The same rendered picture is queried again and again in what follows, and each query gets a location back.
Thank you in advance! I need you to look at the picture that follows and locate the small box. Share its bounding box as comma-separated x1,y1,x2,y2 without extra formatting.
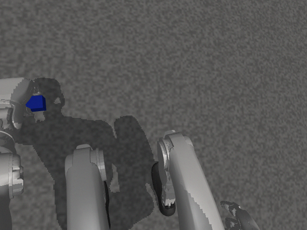
26,95,46,112

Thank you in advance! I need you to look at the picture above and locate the left robot arm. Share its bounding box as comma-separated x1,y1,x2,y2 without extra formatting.
0,100,24,230

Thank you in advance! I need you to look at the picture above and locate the right robot foot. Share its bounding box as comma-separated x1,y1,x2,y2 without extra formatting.
151,162,176,216

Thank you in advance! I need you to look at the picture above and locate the left robot hand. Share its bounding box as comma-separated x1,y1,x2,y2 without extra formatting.
0,77,43,116

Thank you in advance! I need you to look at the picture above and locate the right robot hand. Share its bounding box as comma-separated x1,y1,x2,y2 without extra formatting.
220,201,260,230

